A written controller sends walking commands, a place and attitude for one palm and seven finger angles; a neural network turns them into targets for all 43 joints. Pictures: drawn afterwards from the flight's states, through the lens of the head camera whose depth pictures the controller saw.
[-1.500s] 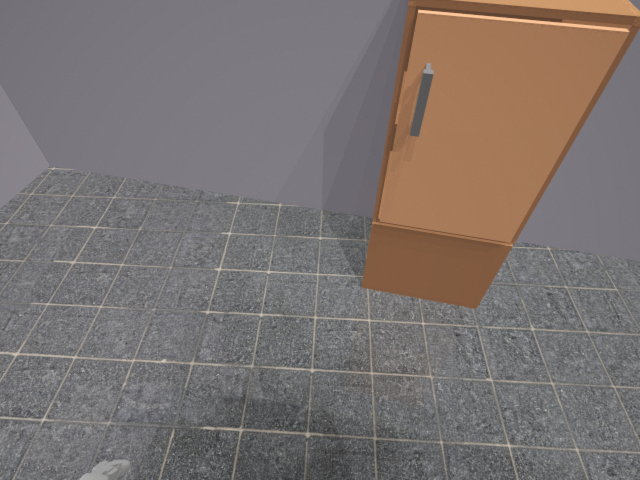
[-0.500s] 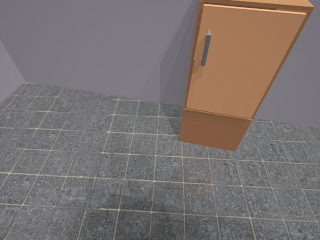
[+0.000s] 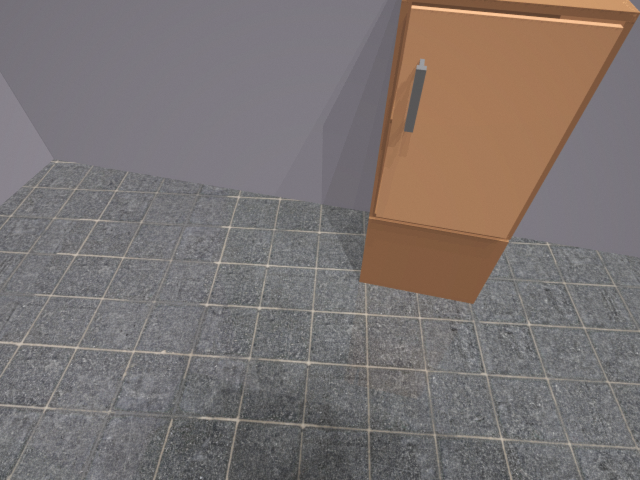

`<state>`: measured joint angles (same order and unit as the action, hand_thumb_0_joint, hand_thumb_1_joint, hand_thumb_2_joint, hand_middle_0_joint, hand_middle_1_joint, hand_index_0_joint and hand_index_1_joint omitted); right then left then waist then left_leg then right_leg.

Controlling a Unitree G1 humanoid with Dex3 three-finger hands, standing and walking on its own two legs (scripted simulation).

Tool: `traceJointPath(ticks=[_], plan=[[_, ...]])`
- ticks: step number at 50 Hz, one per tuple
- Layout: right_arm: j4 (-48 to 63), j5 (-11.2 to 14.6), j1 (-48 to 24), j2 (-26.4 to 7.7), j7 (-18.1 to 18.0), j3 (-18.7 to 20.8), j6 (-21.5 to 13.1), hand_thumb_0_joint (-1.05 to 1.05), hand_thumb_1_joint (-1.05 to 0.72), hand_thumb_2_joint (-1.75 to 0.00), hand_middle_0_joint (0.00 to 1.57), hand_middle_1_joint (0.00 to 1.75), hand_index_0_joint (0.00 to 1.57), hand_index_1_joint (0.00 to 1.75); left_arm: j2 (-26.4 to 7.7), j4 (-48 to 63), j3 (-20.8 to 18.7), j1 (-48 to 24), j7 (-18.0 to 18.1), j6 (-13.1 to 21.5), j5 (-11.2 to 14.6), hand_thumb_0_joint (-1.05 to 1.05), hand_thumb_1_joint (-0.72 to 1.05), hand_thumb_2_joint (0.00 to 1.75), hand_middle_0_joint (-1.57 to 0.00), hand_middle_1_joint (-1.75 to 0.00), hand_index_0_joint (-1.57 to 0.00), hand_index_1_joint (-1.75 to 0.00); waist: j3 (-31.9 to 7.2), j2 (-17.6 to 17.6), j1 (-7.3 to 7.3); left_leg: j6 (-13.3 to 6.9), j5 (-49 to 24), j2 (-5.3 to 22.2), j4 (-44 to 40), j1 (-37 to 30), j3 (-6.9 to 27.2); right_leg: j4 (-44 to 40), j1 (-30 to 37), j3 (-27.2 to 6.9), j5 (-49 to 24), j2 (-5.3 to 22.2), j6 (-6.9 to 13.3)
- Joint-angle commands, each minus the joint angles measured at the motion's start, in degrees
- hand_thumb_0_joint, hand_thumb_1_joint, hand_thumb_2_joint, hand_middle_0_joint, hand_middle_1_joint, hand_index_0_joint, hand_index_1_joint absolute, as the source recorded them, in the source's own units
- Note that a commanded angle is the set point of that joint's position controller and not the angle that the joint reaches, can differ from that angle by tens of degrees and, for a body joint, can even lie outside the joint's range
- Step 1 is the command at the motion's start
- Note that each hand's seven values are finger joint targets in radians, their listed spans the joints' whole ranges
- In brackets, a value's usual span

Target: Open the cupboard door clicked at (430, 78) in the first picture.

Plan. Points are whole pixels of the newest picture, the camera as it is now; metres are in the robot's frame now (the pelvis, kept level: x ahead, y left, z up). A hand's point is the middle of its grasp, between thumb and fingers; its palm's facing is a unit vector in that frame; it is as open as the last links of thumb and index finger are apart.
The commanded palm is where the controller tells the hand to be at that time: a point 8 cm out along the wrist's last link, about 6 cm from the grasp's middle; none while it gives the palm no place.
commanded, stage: turn to face it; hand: left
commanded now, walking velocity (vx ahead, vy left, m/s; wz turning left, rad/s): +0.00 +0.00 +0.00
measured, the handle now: (415, 96) +0.89 -0.16 +0.04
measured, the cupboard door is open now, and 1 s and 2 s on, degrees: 0 0 0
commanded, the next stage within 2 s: take the last steps up to it in 0.38 s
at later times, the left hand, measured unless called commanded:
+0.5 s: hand out of the picture +0.07 +0.20 -0.18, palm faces -0.10 -0.96 -0.24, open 7.4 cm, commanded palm none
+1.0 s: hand out of the picture +0.06 +0.14 -0.19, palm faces -0.15 -0.98 -0.15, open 7.4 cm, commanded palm none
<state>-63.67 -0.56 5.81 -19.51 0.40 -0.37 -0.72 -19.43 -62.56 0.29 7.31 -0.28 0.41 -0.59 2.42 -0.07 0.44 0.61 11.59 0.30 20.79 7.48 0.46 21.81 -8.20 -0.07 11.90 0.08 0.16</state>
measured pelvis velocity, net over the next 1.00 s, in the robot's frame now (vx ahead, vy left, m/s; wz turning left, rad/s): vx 0.08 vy -0.04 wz -0.21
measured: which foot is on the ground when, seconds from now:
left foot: down 0.00-0.76, up 0.78-1.00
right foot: down 0.00-1.00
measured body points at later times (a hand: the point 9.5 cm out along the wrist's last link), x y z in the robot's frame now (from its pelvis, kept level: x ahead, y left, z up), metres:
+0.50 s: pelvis -0.01 +0.00 -0.01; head +0.02 +0.00 +0.44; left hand +0.07 +0.25 -0.16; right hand +0.04 -0.26 -0.16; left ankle +0.00 +0.13 -0.75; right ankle +0.00 -0.12 -0.75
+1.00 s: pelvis +0.08 -0.04 -0.01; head +0.11 -0.02 +0.44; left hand +0.07 +0.19 -0.18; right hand +0.11 -0.30 -0.14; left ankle +0.13 +0.06 -0.70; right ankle -0.01 -0.13 -0.75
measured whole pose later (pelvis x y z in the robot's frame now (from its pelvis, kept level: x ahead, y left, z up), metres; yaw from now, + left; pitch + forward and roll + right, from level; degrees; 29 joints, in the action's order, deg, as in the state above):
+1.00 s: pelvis +0.08 -0.04 -0.01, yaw -12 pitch +1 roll -2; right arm -57.4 -1.5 10.0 -12.2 0.5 3.1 -0.3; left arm -9.7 -62.3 -2.2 24.0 -0.1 1.0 -2.0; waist 0.8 0.5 1.6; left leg 1.4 21.5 6.0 53.9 29.5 -5.7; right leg 25.2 -7.0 1.6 19.5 -2.7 1.6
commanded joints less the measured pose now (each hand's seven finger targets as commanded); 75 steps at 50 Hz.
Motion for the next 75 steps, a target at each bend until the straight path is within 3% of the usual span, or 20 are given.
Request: traceJointPath(ticks=[1,25,27,30,33,36,37,38,39,40,44,51,53,54,55,56,59,63,67,75], plan=[[3.4,0.1,-2.6,-11.4,-1.1,2.4,-1.1,0.0,-0.9,-0.9,0.2,0.3,0.2,0.3,-11.8,3.8,-2.3,-1.9,1.0,1.5,0.0,0.0,0.9,0.9,-0.2,-0.3,-0.2,-0.3,-4.5,0.7,-0.42,-1.8,-8.8,6.3,-2.7,-1.1,4.9,-3.7,0.8,-6.4,-10.1,7.2,1.8],[6.0,-0.2,4.7,-3.2,-1.9,3.2,0.7,0.0,-0.9,-0.9,0.2,0.3,0.2,0.3,-3.7,7.8,-2.8,4.8,0.9,-1.7,-0.4,0.0,0.9,0.9,-0.2,-0.3,-0.2,-0.3,-4.2,0.1,-0.69,-1.5,4.4,8.3,3.2,2.2,0.6,4.5,-7.0,-9.8,-3.2,3.4,1.7],[6.3,-0.7,5.1,-4.1,-1.7,4.0,0.9,0.0,-0.9,-0.9,0.2,0.3,0.2,0.3,-2.6,8.6,-3.2,5.7,0.0,-2.1,-0.8,0.0,0.9,0.9,-0.2,-0.3,-0.2,-0.3,-0.9,-1.8,-0.39,-3.1,22.0,10.3,-1.0,4.0,3.9,5.3,-12.1,-8.6,16.2,0.5,1.5],[7.0,-0.6,6.0,-7.8,-1.8,5.8,0.1,0.0,-0.9,-0.9,0.2,0.3,0.2,0.3,-0.3,10.4,-4.4,5.4,-1.1,-2.4,-1.1,0.0,0.9,0.9,-0.2,-0.3,-0.2,-0.3,1.1,-11.4,-0.88,-10.1,31.8,23.1,-11.9,8.1,16.3,28.5,-15.5,0.0,14.4,-1.1,0.0],[6.9,-1.2,5.4,-6.4,-2.2,6.0,-1.0,0.0,-0.9,-0.9,0.2,0.3,0.2,0.3,1.7,11.0,-4.9,5.9,-2.2,-1.7,-1.2,0.0,0.9,0.9,-0.2,-0.3,-0.2,-0.3,2.5,-7.3,-0.27,-9.1,20.5,22.4,-8.2,5.6,9.6,24.7,-17.1,-0.3,16.1,3.0,0.0],[6.1,-1.4,5.4,-4.3,-2.0,5.7,-0.6,0.0,-0.9,-0.9,0.2,0.3,0.2,0.3,3.8,7.1,-4.9,15.6,-2.1,-0.6,-1.2,0.0,0.9,0.9,-0.2,-0.3,-0.2,-0.3,0.9,-1.3,3.54,-4.0,16.4,15.9,8.7,13.7,-1.3,6.9,0.4,4.9,8.5,-0.5,0.4],[6.8,-0.8,6.1,-0.8,-1.8,5.0,-0.4,0.0,-0.9,-0.9,0.2,0.3,0.2,0.3,-0.1,5.2,-5.4,21.1,-1.4,0.2,-1.6,0.0,0.9,0.9,-0.2,-0.3,-0.2,-0.3,0.0,11.9,5.09,-0.9,20.4,9.2,25.4,22.2,-8.3,-3.4,7.2,-6.5,14.3,6.3,2.7],[10.3,-0.7,1.7,3.1,-1.3,3.8,-0.8,0.0,-0.9,-0.9,0.2,0.3,0.2,0.3,-5.0,3.9,-6.0,25.7,-0.3,0.8,-1.4,0.0,0.9,0.9,-0.2,-0.3,-0.2,-0.3,2.5,24.7,6.79,1.1,27.1,2.3,41.4,36.7,-9.3,-11.1,9.3,-29.9,13.4,17.7,8.0],[11.6,-0.9,-0.9,1.3,-1.0,4.0,-1.0,0.0,-0.9,-0.9,0.2,0.3,0.2,0.3,-4.1,4.1,-5.8,26.6,0.6,1.0,-0.6,0.0,0.9,0.9,-0.2,-0.3,-0.2,-0.3,2.7,15.4,6.78,-0.1,21.8,4.5,46.0,37.5,-2.4,-12.2,7.4,-30.8,12.5,19.8,11.1],[11.8,-0.7,-0.8,1.8,-0.7,4.1,-1.2,0.0,-0.9,-0.9,0.2,0.3,0.2,0.3,-2.8,4.7,-5.6,23.4,0.9,1.1,-0.6,0.0,0.9,0.9,-0.2,-0.3,-0.2,-0.3,2.2,6.7,4.57,-0.2,17.9,6.3,46.5,37.2,-1.9,-11.1,7.6,-27.1,14.3,19.4,13.0],[10.1,-1.2,1.7,3.0,-0.4,4.3,-0.6,0.0,-0.9,-0.9,0.2,0.3,0.2,0.3,0.3,5.6,-4.5,14.6,1.2,2.1,-1.5,0.0,0.9,0.9,-0.2,-0.3,-0.2,-0.3,4.3,5.0,-0.17,0.9,11.9,7.7,42.7,28.3,-3.2,-9.7,-5.6,-17.7,7.3,14.6,12.6],[9.8,-0.4,3.8,5.7,-0.3,3.9,-1.7,0.0,-0.9,-0.9,0.2,0.3,0.2,0.3,0.3,2.9,-4.4,16.2,1.0,1.9,-1.3,0.0,0.9,0.9,-0.2,-0.3,-0.2,-0.3,0.8,6.9,-0.89,0.1,6.6,4.4,19.8,15.4,-8.2,-4.6,-2.4,-8.9,-6.1,10.2,10.1],[6.4,-0.7,13.1,4.1,-1.3,4.4,-2.5,0.0,-0.9,-0.9,0.2,0.3,0.2,0.3,1.2,2.7,-4.5,14.5,0.8,1.7,-0.7,0.0,0.9,0.9,-0.2,-0.3,-0.2,-0.3,-3.0,3.0,-5.21,-0.2,-0.9,3.1,8.8,0.0,-8.9,7.0,-6.0,-5.1,-11.8,6.1,7.4],[4.3,-1.2,20.3,-0.9,-2.2,5.6,-3.0,0.0,-0.9,-0.9,0.2,0.3,0.2,0.3,3.8,3.0,-4.3,16.7,0.3,1.6,-0.3,0.0,0.9,0.9,-0.2,-0.3,-0.2,-0.3,-8.5,-6.9,-7.29,-2.4,0.6,11.5,4.0,-14.0,2.0,21.4,-13.6,-2.6,-7.1,2.6,4.5],[3.0,-1.3,26.7,-7.7,-2.6,7.1,-3.2,0.0,-0.9,-0.9,0.2,0.3,0.2,0.3,6.3,4.2,-3.6,18.3,-0.5,1.4,-0.3,0.0,0.9,0.9,-0.2,-0.3,-0.2,-0.3,-11.7,-21.9,-7.84,-7.5,-0.5,28.9,-3.0,-20.7,26.0,40.0,-26.4,2.4,19.1,-3.3,1.1],[3.2,-1.1,24.9,-7.5,-3.0,6.5,-2.4,0.0,-0.9,-0.9,0.2,0.3,0.2,0.3,3.3,5.2,-4.3,16.1,-0.1,1.0,-0.9,0.0,0.9,0.9,-0.2,-0.3,-0.2,-0.3,-9.0,-14.8,-7.1,-10.4,5.6,32.6,-7.4,-14.5,31.5,48.6,-28.3,-3.7,20.3,-1.0,2.0],[5.0,-1.0,14.4,2.0,-3.3,4.1,-3.3,0.0,-0.9,-0.9,0.2,0.3,0.2,0.3,4.8,3.9,-5.0,12.1,-1.0,0.1,-1.7,0.0,0.9,0.9,-0.2,-0.3,-0.2,-0.3,5.4,-5.7,-1.88,-3.1,-1.5,23.4,-9.2,3.0,13.6,51.8,-28.1,-4.2,4.9,3.9,0.3],[2.9,-0.8,16.9,5.8,-3.4,3.7,-4.4,0.0,-0.9,-0.9,0.2,0.3,0.2,0.3,8.0,1.7,-5.0,16.3,-1.0,-1.5,-1.8,0.0,0.9,0.9,-0.2,-0.3,-0.2,-0.3,1.7,-8.4,0.37,1.6,-19.4,16.4,-5.9,2.1,-3.2,51.0,-25.2,-1.9,-1.7,2.6,-1.2],[1.1,-0.8,21.5,5.8,-3.6,3.2,-4.2,0.0,-0.9,-0.9,0.2,0.3,0.2,0.3,8.6,3.0,-4.7,11.9,-1.1,-1.9,-1.9,0.0,0.9,0.9,-0.2,-0.3,-0.2,-0.3,2.1,-8.3,-0.53,2.6,-28.6,15.5,-4.7,-2.0,-5.9,50.4,-30.9,0.1,-4.3,2.4,-1.4],[-2.7,-1.6,29.2,5.1,-3.9,3.2,-3.6,0.0,-0.9,-0.9,0.2,0.3,0.2,0.3,8.5,8.0,-3.0,-5.1,-2.3,-1.0,-1.3,0.0,0.9,0.9,-0.2,-0.3,-0.2,-0.3,6.8,-7.8,-5.22,-5.8,-33.5,18.1,-4.9,-10.8,-5.4,25.2,-33.3,6.0,-2.5,4.4,-0.6]])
